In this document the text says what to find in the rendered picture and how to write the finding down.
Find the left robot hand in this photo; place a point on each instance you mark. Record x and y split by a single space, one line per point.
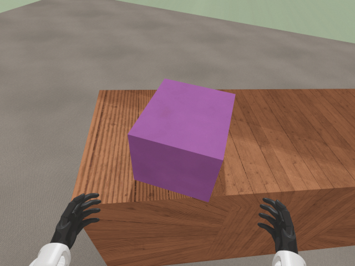
71 223

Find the carton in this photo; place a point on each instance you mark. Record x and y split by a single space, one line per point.
178 142

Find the robot right forearm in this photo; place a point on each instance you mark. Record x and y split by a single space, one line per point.
287 258

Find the robot left forearm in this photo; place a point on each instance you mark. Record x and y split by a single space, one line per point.
53 254

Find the pedestal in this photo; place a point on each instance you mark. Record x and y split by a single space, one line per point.
292 145

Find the right robot hand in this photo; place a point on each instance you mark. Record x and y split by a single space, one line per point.
283 232

